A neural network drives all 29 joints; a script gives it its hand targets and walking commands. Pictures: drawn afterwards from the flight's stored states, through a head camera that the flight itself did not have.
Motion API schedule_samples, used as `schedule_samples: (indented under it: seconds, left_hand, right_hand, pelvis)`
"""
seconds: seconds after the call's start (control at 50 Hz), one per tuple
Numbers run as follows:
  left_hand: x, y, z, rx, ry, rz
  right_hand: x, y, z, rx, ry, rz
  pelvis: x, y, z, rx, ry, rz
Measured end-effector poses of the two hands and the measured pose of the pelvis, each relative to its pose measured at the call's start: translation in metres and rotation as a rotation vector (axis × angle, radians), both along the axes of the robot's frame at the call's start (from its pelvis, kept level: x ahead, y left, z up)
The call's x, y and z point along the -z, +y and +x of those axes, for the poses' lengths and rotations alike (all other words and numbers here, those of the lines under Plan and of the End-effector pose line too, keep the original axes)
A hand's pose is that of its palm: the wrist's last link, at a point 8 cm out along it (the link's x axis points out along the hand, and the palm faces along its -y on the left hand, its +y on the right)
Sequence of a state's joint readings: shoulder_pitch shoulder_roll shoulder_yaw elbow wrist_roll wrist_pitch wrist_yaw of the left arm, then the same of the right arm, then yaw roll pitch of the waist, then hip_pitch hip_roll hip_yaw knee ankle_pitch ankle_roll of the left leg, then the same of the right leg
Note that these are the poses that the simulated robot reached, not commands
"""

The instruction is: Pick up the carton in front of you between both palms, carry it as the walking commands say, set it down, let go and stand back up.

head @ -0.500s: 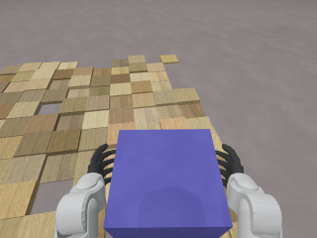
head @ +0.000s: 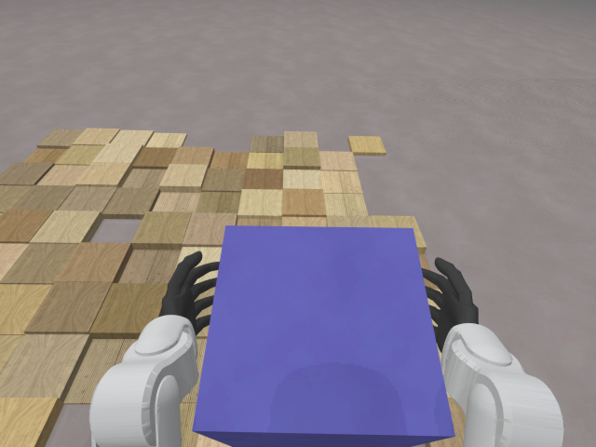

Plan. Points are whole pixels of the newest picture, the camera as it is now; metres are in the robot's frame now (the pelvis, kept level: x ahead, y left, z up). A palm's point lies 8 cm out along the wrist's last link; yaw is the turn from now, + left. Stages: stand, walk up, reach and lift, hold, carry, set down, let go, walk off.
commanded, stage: carry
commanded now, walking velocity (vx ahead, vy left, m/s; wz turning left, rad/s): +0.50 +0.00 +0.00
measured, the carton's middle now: (315, 349) +0.25 +0.00 +0.07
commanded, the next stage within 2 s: none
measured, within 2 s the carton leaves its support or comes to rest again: neither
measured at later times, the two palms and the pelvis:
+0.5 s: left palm (245, 168) +0.63 +0.15 +0.08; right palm (395, 178) +0.62 -0.16 +0.08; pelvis +0.32 +0.01 -0.05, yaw -1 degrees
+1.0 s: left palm (269, 102) +0.98 +0.13 +0.08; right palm (377, 108) +0.97 -0.17 +0.08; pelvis +0.64 -0.01 +0.00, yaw -2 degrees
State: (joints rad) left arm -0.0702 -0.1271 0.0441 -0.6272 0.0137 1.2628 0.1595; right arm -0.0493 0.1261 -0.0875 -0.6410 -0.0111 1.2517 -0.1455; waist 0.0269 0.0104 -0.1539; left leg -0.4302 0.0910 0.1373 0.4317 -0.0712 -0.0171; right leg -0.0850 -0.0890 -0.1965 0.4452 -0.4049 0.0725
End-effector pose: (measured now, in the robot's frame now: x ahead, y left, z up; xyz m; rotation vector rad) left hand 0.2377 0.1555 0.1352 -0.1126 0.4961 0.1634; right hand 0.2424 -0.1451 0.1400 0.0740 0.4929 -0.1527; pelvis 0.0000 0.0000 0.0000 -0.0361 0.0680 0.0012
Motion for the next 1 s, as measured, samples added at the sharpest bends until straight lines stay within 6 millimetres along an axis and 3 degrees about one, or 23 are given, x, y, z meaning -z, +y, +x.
schedule_samples:
  seconds: [0.06, 0.1, 0.16, 0.26, 0.38, 0.52, 0.58, 0.66, 0.8, 0.94, 1.0]
  left_hand:
    - [0.015, 0.012, 0.051, 0.036, -0.044, -0.005]
    - [0.031, 0.015, 0.082, 0.067, -0.004, -0.016]
    - [0.046, 0.012, 0.118, 0.085, 0.102, -0.058]
    - [0.045, 0.005, 0.183, 0.120, 0.121, -0.040]
    - [0.043, -0.003, 0.279, 0.096, 0.084, -0.042]
    - [0.054, -0.009, 0.408, 0.006, 0.075, 0.023]
    - [0.063, -0.005, 0.449, -0.026, 0.134, 0.024]
    - [0.070, -0.003, 0.498, -0.064, 0.196, -0.007]
    - [0.062, -0.017, 0.598, -0.041, 0.176, -0.017]
    - [0.056, -0.024, 0.700, 0.006, 0.109, -0.015]
    - [0.058, -0.022, 0.743, 0.013, 0.123, -0.037]
  right_hand:
    - [0.013, 0.012, 0.039, 0.039, -0.042, -0.001]
    - [0.027, 0.016, 0.061, 0.057, 0.003, -0.022]
    - [0.040, 0.013, 0.086, 0.097, 0.106, -0.024]
    - [0.036, 0.007, 0.144, 0.133, 0.126, -0.014]
    - [0.037, -0.001, 0.245, 0.122, 0.091, 0.006]
    - [0.063, -0.010, 0.401, 0.021, 0.083, 0.015]
    - [0.073, -0.006, 0.455, -0.015, 0.142, 0.019]
    - [0.079, -0.004, 0.510, -0.013, 0.207, 0.049]
    - [0.073, -0.017, 0.600, 0.019, 0.189, 0.069]
    - [0.066, -0.024, 0.689, 0.063, 0.119, 0.071]
    - [0.062, -0.022, 0.730, 0.071, 0.133, 0.052]
  pelvis:
    - [0.030, 0.018, 0.044, 0.038, -0.022, -0.024]
    - [0.038, 0.025, 0.066, 0.056, -0.016, -0.007]
    - [0.032, 0.031, 0.096, 0.063, -0.007, -0.004]
    - [0.020, 0.034, 0.150, 0.063, 0.009, -0.011]
    - [0.024, 0.026, 0.226, 0.039, 0.020, -0.002]
    - [0.047, 0.003, 0.329, 0.012, -0.008, 0.005]
    - [0.041, -0.006, 0.359, 0.011, -0.007, 0.012]
    - [0.025, -0.016, 0.402, 0.003, 0.007, 0.033]
    - [0.006, -0.020, 0.486, 0.008, 0.033, 0.062]
    - [0.011, -0.009, 0.590, 0.041, 0.030, 0.045]
    - [0.003, -0.007, 0.636, 0.038, 0.027, 0.111]
